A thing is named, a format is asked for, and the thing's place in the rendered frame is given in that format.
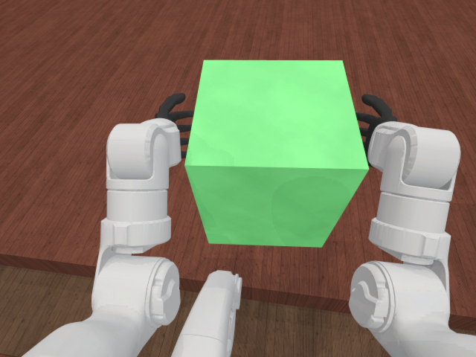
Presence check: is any left robot shin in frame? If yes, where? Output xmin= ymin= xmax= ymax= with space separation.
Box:
xmin=208 ymin=274 xmax=236 ymax=357

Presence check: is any left robot hand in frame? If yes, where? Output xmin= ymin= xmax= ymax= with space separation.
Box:
xmin=155 ymin=93 xmax=194 ymax=158

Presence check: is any left robot thigh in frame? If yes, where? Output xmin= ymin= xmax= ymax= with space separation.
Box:
xmin=171 ymin=270 xmax=242 ymax=357

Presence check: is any left robot forearm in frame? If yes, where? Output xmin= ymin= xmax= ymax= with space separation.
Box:
xmin=91 ymin=118 xmax=181 ymax=311

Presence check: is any robot right upper arm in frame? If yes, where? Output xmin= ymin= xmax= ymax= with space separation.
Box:
xmin=349 ymin=261 xmax=476 ymax=357

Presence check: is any right robot forearm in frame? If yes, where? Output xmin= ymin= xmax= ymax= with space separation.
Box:
xmin=367 ymin=121 xmax=460 ymax=317

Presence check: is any carton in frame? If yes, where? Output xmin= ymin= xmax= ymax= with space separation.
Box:
xmin=184 ymin=60 xmax=369 ymax=248

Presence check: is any right robot hand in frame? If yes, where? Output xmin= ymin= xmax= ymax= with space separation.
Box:
xmin=356 ymin=94 xmax=397 ymax=167

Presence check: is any robot left upper arm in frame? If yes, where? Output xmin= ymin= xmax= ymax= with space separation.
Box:
xmin=22 ymin=255 xmax=181 ymax=357

